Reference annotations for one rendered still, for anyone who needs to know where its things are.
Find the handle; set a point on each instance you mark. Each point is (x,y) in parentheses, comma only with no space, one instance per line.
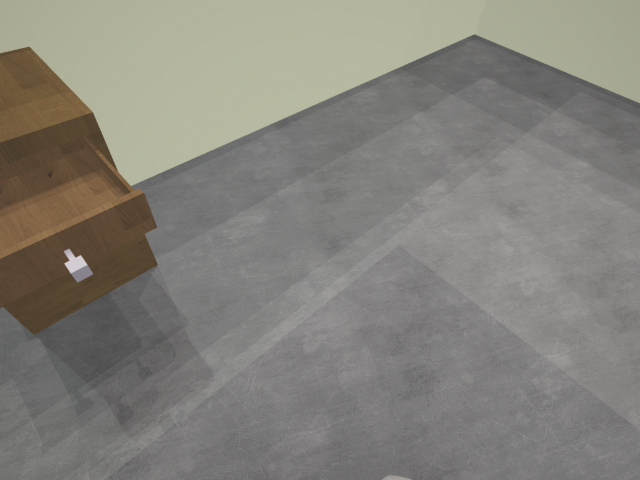
(77,266)

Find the cabinet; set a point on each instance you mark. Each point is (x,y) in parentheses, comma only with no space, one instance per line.
(38,111)

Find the drawer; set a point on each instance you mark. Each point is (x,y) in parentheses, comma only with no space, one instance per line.
(66,197)

